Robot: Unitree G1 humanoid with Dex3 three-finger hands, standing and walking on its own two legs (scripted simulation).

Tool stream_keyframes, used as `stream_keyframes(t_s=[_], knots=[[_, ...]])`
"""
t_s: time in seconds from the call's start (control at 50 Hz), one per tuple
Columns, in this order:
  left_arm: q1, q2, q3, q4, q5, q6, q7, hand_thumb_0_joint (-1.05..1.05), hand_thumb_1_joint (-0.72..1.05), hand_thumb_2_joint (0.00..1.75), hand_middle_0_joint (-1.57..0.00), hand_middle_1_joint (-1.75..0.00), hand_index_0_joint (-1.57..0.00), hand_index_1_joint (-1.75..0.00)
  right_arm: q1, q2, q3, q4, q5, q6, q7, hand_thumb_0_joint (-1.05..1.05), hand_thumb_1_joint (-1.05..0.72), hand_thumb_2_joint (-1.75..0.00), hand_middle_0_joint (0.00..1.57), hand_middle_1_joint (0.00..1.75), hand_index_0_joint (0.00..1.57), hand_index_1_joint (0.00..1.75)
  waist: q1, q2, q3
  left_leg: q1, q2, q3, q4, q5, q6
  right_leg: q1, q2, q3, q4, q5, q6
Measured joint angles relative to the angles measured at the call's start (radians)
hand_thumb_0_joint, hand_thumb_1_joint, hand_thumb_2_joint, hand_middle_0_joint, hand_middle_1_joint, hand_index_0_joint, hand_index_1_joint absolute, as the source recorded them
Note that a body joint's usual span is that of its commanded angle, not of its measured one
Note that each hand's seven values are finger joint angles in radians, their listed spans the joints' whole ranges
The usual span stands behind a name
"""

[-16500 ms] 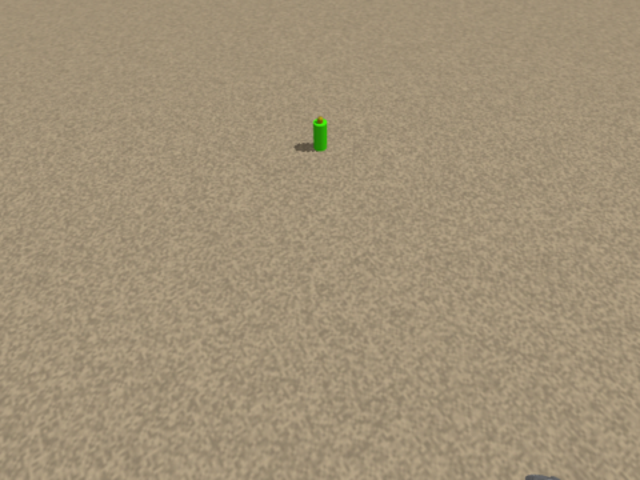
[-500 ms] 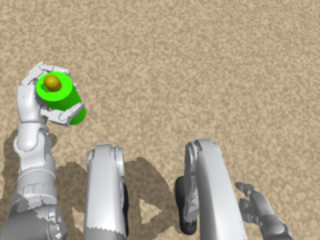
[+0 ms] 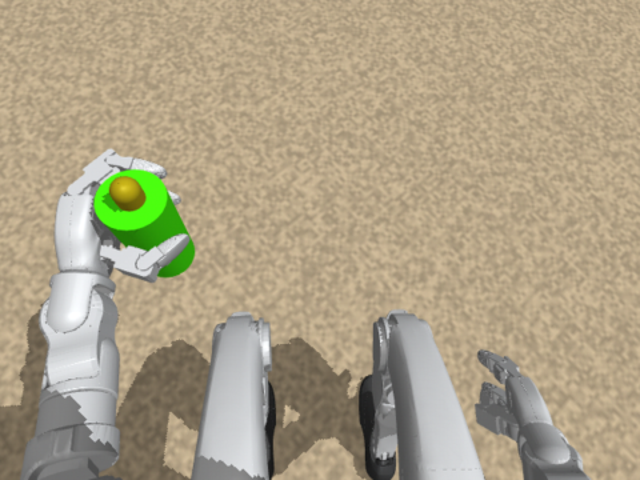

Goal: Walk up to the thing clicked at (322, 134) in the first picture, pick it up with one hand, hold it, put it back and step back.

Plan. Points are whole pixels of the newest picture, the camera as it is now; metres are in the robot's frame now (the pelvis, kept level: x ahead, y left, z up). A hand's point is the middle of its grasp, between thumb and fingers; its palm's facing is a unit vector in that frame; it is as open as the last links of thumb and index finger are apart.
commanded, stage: lift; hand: left
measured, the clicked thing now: (149, 225) +0.38 +0.22 +0.01
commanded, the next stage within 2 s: hold in 1.48 s
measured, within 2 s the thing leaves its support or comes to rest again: neither
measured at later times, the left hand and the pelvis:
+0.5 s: hand (60, 152) +0.37 +0.21 +0.18, palm faces +0.08 -1.00 -0.02, open 9.7 cm; pelvis +0.03 +0.00 +0.14, yaw +2 degrees
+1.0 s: hand (9, 65) +0.37 +0.20 +0.25, palm faces +0.06 -1.00 +0.01, open 9.7 cm; pelvis +0.05 +0.00 +0.21, yaw +3 degrees
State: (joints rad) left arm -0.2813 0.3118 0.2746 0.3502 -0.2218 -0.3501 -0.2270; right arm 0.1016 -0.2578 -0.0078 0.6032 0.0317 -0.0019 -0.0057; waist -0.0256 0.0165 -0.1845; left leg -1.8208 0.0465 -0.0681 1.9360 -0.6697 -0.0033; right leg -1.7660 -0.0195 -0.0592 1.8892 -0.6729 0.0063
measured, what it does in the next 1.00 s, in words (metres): rises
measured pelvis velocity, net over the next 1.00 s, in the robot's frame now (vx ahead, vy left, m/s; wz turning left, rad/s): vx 0.05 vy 0.00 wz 0.05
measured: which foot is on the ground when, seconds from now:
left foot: down 0.00-1.00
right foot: down 0.00-1.00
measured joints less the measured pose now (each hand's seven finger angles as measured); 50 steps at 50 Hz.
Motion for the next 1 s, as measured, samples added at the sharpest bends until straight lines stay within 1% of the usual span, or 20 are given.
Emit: stream_keyframes(t_s=[0.1,0.24,0.32,0.42,0.52,0.64,0.76,0.9,1.0], knots=[[0.044,-0.010,-0.018,-0.063,-0.009,0.043,0.028,0.01,-0.33,1.11,-0.78,-1.03,-0.73,-1.02,0.004,0.009,-0.002,-0.010,0.008,-0.009,-0.012,0.01,-0.91,-0.90,0.20,0.30,0.21,0.30,0.006,0.003,-0.004,0.111,0.001,0.003,-0.096,0.011,0.001,0.112,0.001,-0.002,-0.098,0.013,0.001],[0.109,-0.026,-0.056,-0.126,-0.002,0.095,0.060,0.01,-0.33,1.11,-0.78,-1.03,-0.73,-1.02,0.026,0.015,-0.003,-0.023,0.018,-0.024,-0.026,0.01,-0.91,-0.90,0.20,0.30,0.21,0.30,0.004,0.008,-0.005,0.288,0.002,0.009,-0.242,0.031,0.001,0.291,0.002,-0.004,-0.249,0.036,0.004],[0.143,-0.037,-0.071,-0.140,0.000,0.113,0.076,0.01,-0.33,1.11,-0.78,-1.02,-0.73,-1.02,0.047,0.018,-0.001,-0.024,0.021,-0.035,-0.032,0.01,-0.91,-0.90,0.20,0.30,0.21,0.30,0.002,0.006,-0.003,0.394,0.001,0.014,-0.329,0.047,0.002,0.397,0.002,-0.004,-0.338,0.054,0.005],[0.147,-0.034,-0.075,-0.111,0.008,0.110,0.084,0.01,-0.33,1.11,-0.78,-1.02,-0.73,-1.02,0.068,0.020,0.002,-0.021,0.019,-0.049,-0.036,0.01,-0.91,-0.90,0.20,0.30,0.21,0.30,-0.003,0.002,0.008,0.507,-0.001,0.017,-0.422,0.070,0.001,0.510,0.000,-0.005,-0.432,0.076,0.005],[0.152,-0.032,-0.086,-0.092,0.007,0.104,0.071,0.01,-0.33,1.11,-0.78,-1.02,-0.73,-1.02,0.086,0.020,0.003,-0.016,0.016,-0.058,-0.035,0.01,-0.91,-0.90,0.20,0.30,0.21,0.30,-0.005,0.003,0.028,0.601,-0.002,0.019,-0.502,0.091,0.001,0.605,0.000,-0.006,-0.514,0.098,0.006],[0.178,-0.049,-0.103,-0.091,0.002,0.095,0.060,0.01,-0.33,1.11,-0.78,-1.02,-0.73,-1.02,0.108,0.024,0.007,-0.005,0.015,-0.063,-0.036,0.01,-0.91,-0.90,0.20,0.30,0.21,0.30,-0.003,0.005,0.045,0.707,-0.002,0.030,-0.598,0.115,0.004,0.708,0.001,0.000,-0.609,0.125,0.010],[0.176,-0.060,-0.100,-0.069,0.002,0.076,0.065,0.01,-0.33,1.11,-0.78,-1.02,-0.73,-1.02,0.121,0.030,0.011,0.004,0.007,-0.065,-0.036,0.01,-0.91,-0.90,0.20,0.30,0.21,0.30,0.002,0.001,0.061,0.797,-0.003,0.040,-0.675,0.134,0.003,0.793,0.001,0.006,-0.682,0.144,0.010],[0.170,-0.066,-0.114,-0.042,0.007,0.070,0.053,0.01,-0.33,1.11,-0.78,-1.03,-0.73,-1.02,0.125,0.033,0.011,0.009,-0.001,-0.064,-0.035,0.01,-0.91,-0.90,0.20,0.30,0.21,0.30,0.004,-0.001,0.082,0.888,-0.002,0.045,-0.754,0.157,0.002,0.882,0.003,0.009,-0.760,0.168,0.009],[0.174,-0.080,-0.112,-0.029,0.005,0.061,0.058,0.01,-0.33,1.11,-0.78,-1.02,-0.73,-1.02,0.132,0.034,0.010,0.010,-0.004,-0.061,-0.035,0.01,-0.91,-0.90,0.20,0.30,0.21,0.30,0.003,-0.004,0.087,0.948,-0.002,0.050,-0.809,0.172,0.001,0.938,0.004,0.012,-0.812,0.183,0.008]])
